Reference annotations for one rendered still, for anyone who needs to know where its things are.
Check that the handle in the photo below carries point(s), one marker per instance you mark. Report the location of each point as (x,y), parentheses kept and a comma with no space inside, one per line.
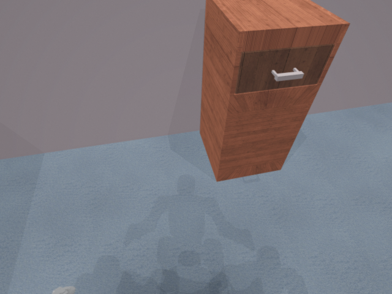
(288,76)

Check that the drawer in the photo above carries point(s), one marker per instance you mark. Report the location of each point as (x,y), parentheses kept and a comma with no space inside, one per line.
(254,73)

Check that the cabinet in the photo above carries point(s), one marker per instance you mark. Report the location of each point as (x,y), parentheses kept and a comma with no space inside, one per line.
(252,132)

